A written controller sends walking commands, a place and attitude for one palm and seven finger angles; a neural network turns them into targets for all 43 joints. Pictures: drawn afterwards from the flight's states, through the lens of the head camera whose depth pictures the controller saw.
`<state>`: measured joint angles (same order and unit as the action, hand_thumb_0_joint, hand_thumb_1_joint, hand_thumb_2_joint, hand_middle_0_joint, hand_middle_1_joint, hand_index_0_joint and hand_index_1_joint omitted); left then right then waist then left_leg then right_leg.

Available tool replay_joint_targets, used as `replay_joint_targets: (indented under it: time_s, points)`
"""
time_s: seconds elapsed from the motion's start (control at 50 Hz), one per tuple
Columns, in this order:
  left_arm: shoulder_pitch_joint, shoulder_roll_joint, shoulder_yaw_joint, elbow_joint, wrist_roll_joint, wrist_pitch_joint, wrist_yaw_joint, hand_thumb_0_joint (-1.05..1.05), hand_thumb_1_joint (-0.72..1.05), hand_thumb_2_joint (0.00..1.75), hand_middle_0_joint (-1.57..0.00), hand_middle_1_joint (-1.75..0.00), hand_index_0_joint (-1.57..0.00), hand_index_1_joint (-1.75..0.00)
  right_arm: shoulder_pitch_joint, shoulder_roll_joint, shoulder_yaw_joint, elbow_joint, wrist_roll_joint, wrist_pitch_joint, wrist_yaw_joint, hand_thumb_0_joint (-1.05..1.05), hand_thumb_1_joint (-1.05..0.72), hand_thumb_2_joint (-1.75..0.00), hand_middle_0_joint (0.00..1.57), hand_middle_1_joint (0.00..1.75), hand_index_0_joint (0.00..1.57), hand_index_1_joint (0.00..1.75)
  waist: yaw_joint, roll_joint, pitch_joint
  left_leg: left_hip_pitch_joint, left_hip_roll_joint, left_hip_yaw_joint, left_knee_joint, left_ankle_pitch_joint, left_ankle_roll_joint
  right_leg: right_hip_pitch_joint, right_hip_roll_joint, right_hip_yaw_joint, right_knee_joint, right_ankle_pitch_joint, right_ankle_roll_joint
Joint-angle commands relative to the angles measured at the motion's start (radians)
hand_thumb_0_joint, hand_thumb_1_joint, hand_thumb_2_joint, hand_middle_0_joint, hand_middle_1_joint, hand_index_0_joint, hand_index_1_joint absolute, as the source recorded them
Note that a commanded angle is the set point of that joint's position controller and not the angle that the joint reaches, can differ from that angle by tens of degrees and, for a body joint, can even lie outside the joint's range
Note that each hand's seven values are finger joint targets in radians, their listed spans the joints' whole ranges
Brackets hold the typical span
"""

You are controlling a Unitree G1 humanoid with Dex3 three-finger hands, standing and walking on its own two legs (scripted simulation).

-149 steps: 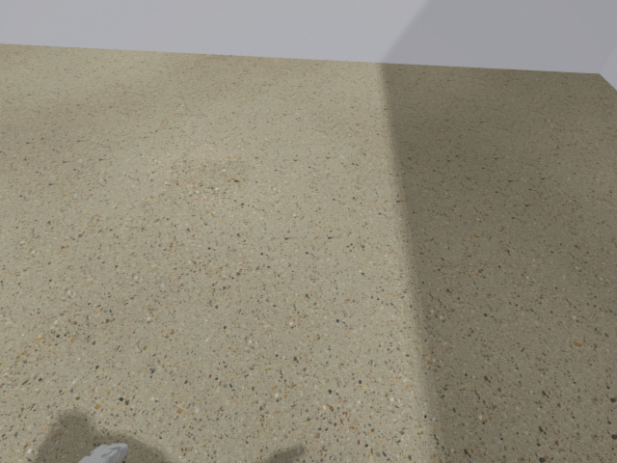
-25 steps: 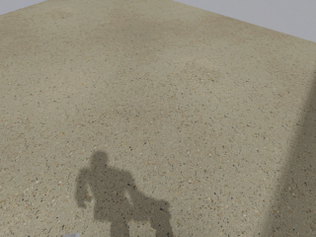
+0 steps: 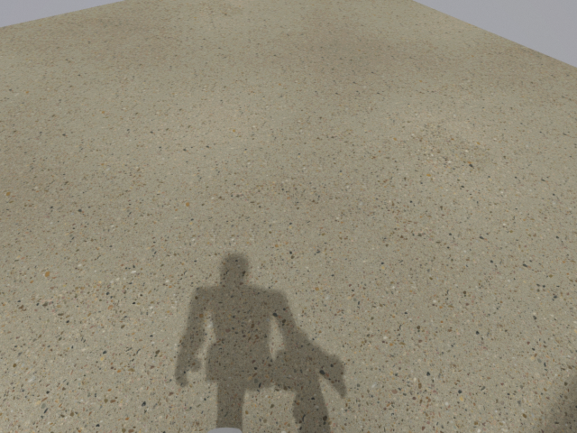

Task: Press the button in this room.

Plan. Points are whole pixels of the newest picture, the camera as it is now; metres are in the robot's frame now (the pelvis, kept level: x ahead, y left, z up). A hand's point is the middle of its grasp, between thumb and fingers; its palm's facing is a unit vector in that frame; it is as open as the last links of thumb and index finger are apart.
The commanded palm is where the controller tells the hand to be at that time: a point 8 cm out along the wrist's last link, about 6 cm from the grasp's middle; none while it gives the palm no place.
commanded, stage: turn or walk to find it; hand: left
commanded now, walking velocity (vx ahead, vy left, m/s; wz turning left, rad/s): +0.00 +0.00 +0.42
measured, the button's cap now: out of the picture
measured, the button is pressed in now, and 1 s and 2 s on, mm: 0 0 0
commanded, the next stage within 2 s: none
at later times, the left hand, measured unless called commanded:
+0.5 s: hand out of the picture +0.01 +0.26 -0.16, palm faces +0.20 -0.95 -0.24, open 7.3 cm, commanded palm none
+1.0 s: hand out of the picture -0.08 +0.18 -0.15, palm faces +0.42 -0.87 -0.25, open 7.3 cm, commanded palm none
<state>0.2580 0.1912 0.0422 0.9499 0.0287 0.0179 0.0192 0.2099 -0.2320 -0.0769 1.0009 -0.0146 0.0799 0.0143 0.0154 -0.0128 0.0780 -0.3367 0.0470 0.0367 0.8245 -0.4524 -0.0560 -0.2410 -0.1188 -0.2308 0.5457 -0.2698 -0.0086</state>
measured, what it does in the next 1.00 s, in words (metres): steps on the spot, turning left: left foot, then right foot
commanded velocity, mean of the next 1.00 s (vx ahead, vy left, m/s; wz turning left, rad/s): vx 0.00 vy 0.00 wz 0.42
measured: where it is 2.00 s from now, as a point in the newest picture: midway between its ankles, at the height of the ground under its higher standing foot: outside the picture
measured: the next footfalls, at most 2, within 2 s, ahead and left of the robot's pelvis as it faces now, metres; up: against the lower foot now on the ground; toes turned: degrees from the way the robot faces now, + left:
left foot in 0.06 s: +0.02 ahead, +0.13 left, +0.00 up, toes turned +7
right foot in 0.66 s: +0.01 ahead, -0.10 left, +0.00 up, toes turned +12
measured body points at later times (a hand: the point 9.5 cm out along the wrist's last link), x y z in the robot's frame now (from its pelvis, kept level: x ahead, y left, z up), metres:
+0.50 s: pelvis -0.03 +0.04 +0.01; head -0.01 +0.05 +0.46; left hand +0.00 +0.31 -0.14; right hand +0.05 -0.19 -0.13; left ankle -0.02 +0.12 -0.73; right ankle -0.03 -0.12 -0.68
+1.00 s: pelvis -0.06 -0.02 +0.01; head -0.03 -0.03 +0.45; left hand -0.10 +0.22 -0.13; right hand +0.07 -0.25 -0.15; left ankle -0.15 +0.12 -0.66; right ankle -0.03 -0.11 -0.73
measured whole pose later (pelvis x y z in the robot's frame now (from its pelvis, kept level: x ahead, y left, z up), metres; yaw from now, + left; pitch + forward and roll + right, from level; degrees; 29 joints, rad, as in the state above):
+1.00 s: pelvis -0.06 -0.02 +0.01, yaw +24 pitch -1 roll +2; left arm 0.24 0.16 0.03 0.94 0.02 0.01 0.02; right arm 0.25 -0.26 -0.09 1.01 -0.03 0.09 0.01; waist -0.01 0.03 0.06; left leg -0.44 0.05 -0.03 1.05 -0.38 -0.08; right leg -0.19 -0.08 -0.20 0.50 -0.29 -0.03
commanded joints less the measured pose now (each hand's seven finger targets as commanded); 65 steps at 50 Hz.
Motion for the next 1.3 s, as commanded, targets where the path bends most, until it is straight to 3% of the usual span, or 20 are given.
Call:
replay_joint_targets:
  time_s: [0.0,0.02,0.06,0.08,0.1,0.2,0.44,0.58,0.62,0.64,0.66,0.72,0.78,1.06,1.12,1.14,1.16,1.18,1.2,1.28]
  points:
    - [0.018,0.218,0.06,-0.039,0.0,-0.011,0.014,0.0,0.9,0.9,-0.2,-0.3,-0.2,-0.3,0.021,-0.051,0.002,-0.074,0.007,-0.047,-0.007,0.0,-0.9,-0.9,0.2,0.3,0.2,0.3,-0.013,-0.162,-0.126,0.094,-0.024,0.051,-0.278,0.121,0.019,0.083,-0.227,0.168,-0.07,0.359,-0.084]
    - [0.007,0.204,0.058,-0.045,-0.009,-0.005,0.013,0.0,0.9,0.9,-0.2,-0.3,-0.2,-0.3,0.07,-0.078,-0.003,-0.062,0.005,-0.056,-0.006,0.0,-0.9,-0.9,0.2,0.3,0.2,0.3,-0.045,-0.091,-0.152,0.211,-0.004,0.028,-0.408,0.251,0.029,0.006,-0.197,0.113,0.022,0.271,-0.033]
    - [-0.02,0.099,0.03,-0.101,-0.012,0.01,0.007,0.0,0.9,0.9,-0.2,-0.3,-0.2,-0.3,0.117,-0.243,-0.037,-0.064,-0.003,-0.064,-0.017,0.0,-0.9,-0.9,0.2,0.3,0.2,0.3,-0.069,0.342,-0.124,0.305,0.352,-0.419,-0.534,0.698,0.198,-0.336,0.01,0.084,0.393,-0.369,0.085]
    - [-0.046,0.128,0.034,-0.098,-0.008,0.021,0.008,0.0,0.9,0.9,-0.2,-0.3,-0.2,-0.3,0.107,-0.239,-0.035,-0.059,-0.007,-0.057,-0.019,0.0,-0.9,-0.9,0.2,0.3,0.2,0.3,-0.073,0.219,-0.111,0.221,0.369,-0.353,-0.522,0.62,0.245,-0.291,-0.007,0.164,0.497,-0.338,0.065]
    - [-0.051,0.118,0.038,-0.074,-0.002,0.032,0.012,0.0,0.9,0.9,-0.2,-0.3,-0.2,-0.3,0.069,-0.198,-0.025,-0.062,-0.009,-0.063,-0.03,0.0,-0.9,-0.9,0.2,0.3,0.2,0.3,-0.056,0.294,-0.087,0.152,0.29,-0.312,-0.549,0.547,0.205,-0.292,-0.016,0.214,0.524,-0.281,0.064]
    - [-0.002,0.133,0.05,-0.018,-0.007,0.022,-0.006,0.0,0.9,0.9,-0.2,-0.3,-0.2,-0.3,-0.001,-0.149,-0.004,-0.09,0.003,-0.079,-0.042,0.0,-0.9,-0.9,0.2,0.3,0.2,0.3,-0.012,0.131,-0.065,0.224,0.17,-0.204,-0.531,0.634,0.158,-0.321,0.006,0.214,0.605,-0.067,0.093]
    - [-0.115,0.115,0.044,-0.079,-0.012,0.024,0.003,0.0,0.9,0.9,-0.2,-0.3,-0.2,-0.3,0.07,-0.151,-0.023,-0.085,-0.01,-0.068,-0.037,0.0,-0.9,-0.9,0.2,0.3,0.2,0.3,-0.059,0.135,-0.079,0.212,0.177,-0.392,-0.552,0.416,0.234,-0.252,0.042,0.232,0.374,-0.159,0.096]
    - [-0.019,0.1,0.037,-0.072,-0.024,0.009,0.012,0.0,0.9,0.9,-0.2,-0.3,-0.2,-0.3,0.033,-0.154,-0.032,-0.094,-0.012,-0.056,-0.028,0.0,-0.9,-0.9,0.2,0.3,0.2,0.3,-0.014,0.138,-0.137,0.079,0.119,-0.421,-0.482,0.414,0.199,0.024,0.102,0.21,0.014,-0.059,0.059]
    - [0.036,0.158,0.05,-0.064,-0.014,-0.008,0.019,0.0,0.9,0.9,-0.2,-0.3,-0.2,-0.3,0.036,-0.099,-0.027,-0.103,0.002,-0.054,-0.019,0.0,-0.9,-0.9,0.2,0.3,0.2,0.3,0.014,-0.003,-0.155,-0.125,0.017,-0.324,-0.342,0.236,0.107,0.263,-0.022,0.31,-0.24,0.017,0.021]
    - [0.034,0.251,0.068,-0.075,0.001,-0.014,0.026,0.0,0.9,0.9,-0.2,-0.3,-0.2,-0.3,0.049,-0.041,-0.017,-0.127,0.006,-0.054,-0.017,0.0,-0.9,-0.9,0.2,0.3,0.2,0.3,0.02,-0.281,-0.126,-0.306,-0.123,-0.132,-0.106,-0.002,0.034,0.304,-0.283,0.592,-0.321,-0.054,-0.079]
    - [-0.001,0.259,0.059,-0.1,-0.009,-0.007,0.026,0.0,0.9,0.9,-0.2,-0.3,-0.2,-0.3,0.024,-0.095,-0.033,-0.127,-0.009,-0.047,-0.02,0.0,-0.9,-0.9,0.2,0.3,0.2,0.3,0.022,-0.234,-0.087,-0.263,-0.108,-0.123,0.104,-0.097,0.032,0.111,-0.369,0.602,-0.34,-0.021,-0.142]
    - [-0.138,0.168,0.04,-0.124,-0.014,-0.015,0.023,0.0,0.9,0.9,-0.2,-0.3,-0.2,-0.3,0.069,-0.089,-0.037,-0.068,-0.014,-0.019,-0.003,0.0,-0.9,-0.9,0.2,0.3,0.2,0.3,-0.054,-0.123,0.003,-0.222,-0.055,-0.119,0.346,0.063,0.021,-0.037,-0.202,0.391,-0.328,-0.01,-0.093]
    - [-0.095,0.135,0.029,-0.107,-0.015,-0.031,0.018,0.0,0.9,0.9,-0.2,-0.3,-0.2,-0.3,0.1,-0.067,-0.03,-0.048,-0.011,-0.02,0.001,0.0,-0.9,-0.9,0.2,0.3,0.2,0.3,-0.052,-0.12,-0.006,-0.239,-0.042,-0.085,0.388,0.14,-0.006,0.035,-0.151,0.266,-0.278,0.154,-0.083]
    - [0.056,0.22,0.059,-0.031,0.005,-0.019,0.015,0.0,0.9,0.9,-0.2,-0.3,-0.2,-0.3,-0.058,-0.049,0.005,-0.09,0.008,-0.042,-0.006,0.0,-0.9,-0.9,0.2,0.3,0.2,0.3,0.027,-0.198,-0.116,-0.032,-0.029,0.043,-0.139,0.015,0.002,0.196,-0.234,0.198,-0.097,0.567,-0.127]
    - [0.024,0.2,0.056,-0.032,-0.013,-0.009,0.011,0.0,0.9,0.9,-0.2,-0.3,-0.2,-0.3,0.037,-0.102,-0.004,-0.07,0.003,-0.061,-0.007,0.0,-0.9,-0.9,0.2,0.3,0.2,0.3,-0.04,-0.075,-0.168,0.235,0.008,0.014,-0.449,0.335,0.031,0.054,-0.176,0.092,0.094,0.397,-0.019]
    - [0.041,0.144,0.047,-0.061,-0.02,-0.002,0.005,0.0,0.9,0.9,-0.2,-0.3,-0.2,-0.3,0.064,-0.201,-0.024,-0.074,-0.006,-0.072,-0.01,0.0,-0.9,-0.9,0.2,0.3,0.2,0.3,-0.051,0.204,-0.2,0.394,0.233,-0.276,-0.48,0.639,0.123,-0.19,-0.055,0.038,0.282,-0.001,0.057]
    - [-0.005,0.108,0.024,-0.091,-0.013,0.005,0.007,0.0,0.9,0.9,-0.2,-0.3,-0.2,-0.3,0.1,-0.259,-0.038,-0.065,0.0,-0.064,-0.018,0.0,-0.9,-0.9,0.2,0.3,0.2,0.3,-0.072,0.308,-0.182,0.389,0.37,-0.389,-0.466,0.956,0.236,-0.306,0.004,0.103,0.433,-0.396,0.086]
    - [-0.039,0.132,0.029,-0.088,-0.009,0.016,0.01,0.0,0.9,0.9,-0.2,-0.3,-0.2,-0.3,0.099,-0.241,-0.034,-0.057,-0.004,-0.059,-0.023,0.0,-0.9,-0.9,0.2,0.3,0.2,0.3,-0.077,0.195,-0.16,0.328,0.367,-0.312,-0.454,0.902,0.266,-0.282,-0.011,0.166,0.521,-0.362,0.071]
    - [-0.051,0.121,0.032,-0.071,-0.007,0.024,0.012,0.0,0.9,0.9,-0.2,-0.3,-0.2,-0.3,0.067,-0.206,-0.023,-0.06,-0.006,-0.065,-0.033,0.0,-0.9,-0.9,0.2,0.3,0.2,0.3,-0.065,0.26,-0.139,0.269,0.298,-0.283,-0.471,0.843,0.239,-0.285,-0.019,0.204,0.543,-0.306,0.074]
    - [-0.032,0.133,0.041,-0.042,-0.011,0.018,-0.005,0.0,0.9,0.9,-0.2,-0.3,-0.2,-0.3,-0.02,-0.163,-0.004,-0.096,-0.002,-0.074,-0.039,0.0,-0.9,-0.9,0.2,0.3,0.2,0.3,-0.024,0.163,-0.071,0.235,0.181,-0.192,-0.477,0.799,0.19,-0.288,0.004,0.2,0.595,-0.135,0.09]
